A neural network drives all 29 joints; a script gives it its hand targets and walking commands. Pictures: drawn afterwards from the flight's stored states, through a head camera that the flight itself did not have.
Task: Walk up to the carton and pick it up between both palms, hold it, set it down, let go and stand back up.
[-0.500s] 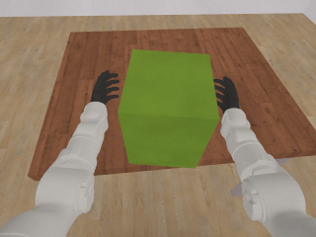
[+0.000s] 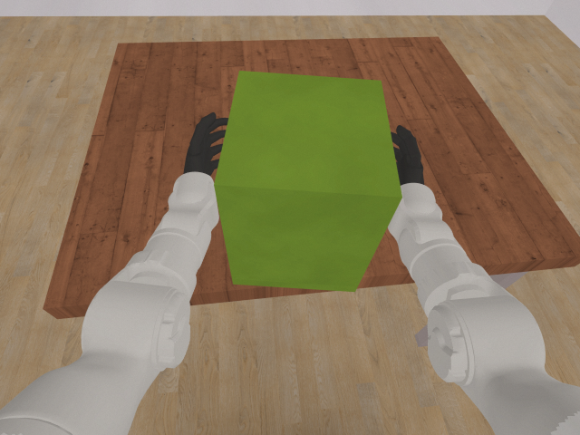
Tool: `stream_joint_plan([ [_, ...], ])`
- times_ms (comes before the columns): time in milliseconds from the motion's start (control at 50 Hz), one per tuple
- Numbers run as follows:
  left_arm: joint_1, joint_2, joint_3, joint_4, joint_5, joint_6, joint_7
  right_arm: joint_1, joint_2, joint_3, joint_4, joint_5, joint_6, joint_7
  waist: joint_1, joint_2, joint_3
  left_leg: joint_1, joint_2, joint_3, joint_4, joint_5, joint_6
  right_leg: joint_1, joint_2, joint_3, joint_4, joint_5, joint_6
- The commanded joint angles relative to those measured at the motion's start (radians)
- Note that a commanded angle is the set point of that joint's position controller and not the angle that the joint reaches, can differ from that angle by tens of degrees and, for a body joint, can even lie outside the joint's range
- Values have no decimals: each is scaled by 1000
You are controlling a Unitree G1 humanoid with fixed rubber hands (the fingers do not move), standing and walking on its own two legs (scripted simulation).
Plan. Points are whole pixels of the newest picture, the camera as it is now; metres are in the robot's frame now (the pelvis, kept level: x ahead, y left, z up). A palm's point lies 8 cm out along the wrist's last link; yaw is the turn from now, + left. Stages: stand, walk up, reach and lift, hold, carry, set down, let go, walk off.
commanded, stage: reach and lift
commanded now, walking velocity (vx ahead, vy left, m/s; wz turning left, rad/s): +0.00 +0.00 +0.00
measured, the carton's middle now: (301, 189) +0.45 +0.01 +0.05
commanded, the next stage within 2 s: none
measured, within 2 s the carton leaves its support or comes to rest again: leaves its support in 1.64 s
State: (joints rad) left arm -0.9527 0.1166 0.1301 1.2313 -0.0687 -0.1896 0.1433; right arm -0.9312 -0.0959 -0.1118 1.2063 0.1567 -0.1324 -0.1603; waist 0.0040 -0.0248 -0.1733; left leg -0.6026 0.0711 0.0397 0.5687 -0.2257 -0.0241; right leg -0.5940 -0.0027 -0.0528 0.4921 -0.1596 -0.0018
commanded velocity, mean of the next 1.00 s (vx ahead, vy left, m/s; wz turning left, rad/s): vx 0.00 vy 0.00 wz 0.00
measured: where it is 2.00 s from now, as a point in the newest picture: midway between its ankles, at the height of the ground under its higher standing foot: outside the picture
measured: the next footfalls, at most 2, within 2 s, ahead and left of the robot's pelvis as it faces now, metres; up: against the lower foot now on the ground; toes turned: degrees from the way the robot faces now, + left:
none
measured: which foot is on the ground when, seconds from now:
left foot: down 0.00-1.00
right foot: down 0.00-1.00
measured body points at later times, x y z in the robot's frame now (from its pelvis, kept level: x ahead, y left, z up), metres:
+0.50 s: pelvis +0.03 +0.01 +0.02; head +0.07 +0.03 +0.47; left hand +0.45 +0.16 +0.09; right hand +0.44 -0.14 +0.09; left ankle +0.02 +0.13 -0.73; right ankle +0.04 -0.12 -0.73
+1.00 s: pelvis +0.04 +0.01 +0.02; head +0.08 +0.04 +0.47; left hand +0.45 +0.16 +0.09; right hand +0.44 -0.13 +0.09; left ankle +0.02 +0.13 -0.73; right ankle +0.04 -0.12 -0.73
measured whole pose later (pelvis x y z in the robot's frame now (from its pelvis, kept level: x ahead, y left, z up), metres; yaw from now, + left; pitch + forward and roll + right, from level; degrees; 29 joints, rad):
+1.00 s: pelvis +0.04 +0.01 +0.02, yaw +0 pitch +2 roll -1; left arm -0.66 -0.12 0.41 0.69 0.38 0.02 0.02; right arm -0.63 0.08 -0.45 0.88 -0.26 -0.24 -0.06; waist 0.01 -0.05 0.05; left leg -0.15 0.05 0.05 0.35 -0.22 -0.01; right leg -0.14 -0.01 -0.05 0.25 -0.14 0.02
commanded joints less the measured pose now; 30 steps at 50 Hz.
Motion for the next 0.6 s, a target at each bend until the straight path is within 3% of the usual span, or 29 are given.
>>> stream_joint_plan([
  [0, -500, -11, 32, -196, 70, -17, -19, -460, 18, -52, -200, -94, -13, 15, 10, 60, -600, 304, -75, 38, -56, 306, -35, 340, 34, 18, -58, 152, 5],
  [80, -507, -165, 116, -239, 201, -9, -68, -446, 220, -146, -248, -261, -17, 60, 12, 56, -578, 351, -82, 51, -92, 314, -27, 405, 29, 5, -90, 171, 8],
  [140, -491, -540, 95, -215, 365, -21, -187, -438, 647, -152, -284, -489, -51, 177, 12, 70, -547, 406, -89, 60, -145, 327, -22, 538, 24, -11, -128, 265, 10],
  [200, -372, -581, 145, -199, 448, -19, -221, -338, 697, -172, -291, -584, -75, 227, 19, 58, -467, 396, -85, 74, -198, 326, -22, 679, 22, -12, -133, 364, 18],
  [320, -282, -583, 183, -289, 491, 53, -232, -271, 684, -182, -302, -617, -98, 239, 31, 13, -267, 382, -82, 93, -270, 274, -2, 724, 24, -29, -167, 313, 35],
  [440, -236, -618, 128, -387, 479, 115, -225, -236, 672, -151, -310, -589, -104, 240, 33, 32, -235, 489, -75, 104, -246, 390, -20, 691, 35, -42, -185, 341, 31],
  [580, -168, -685, 56, -461, 470, 157, -217, -241, 666, -85, -348, -530, -137, 234, 40, 68, -260, 538, -72, 101, -201, 549, -44, 703, 41, -48, -170, 463, 27],
])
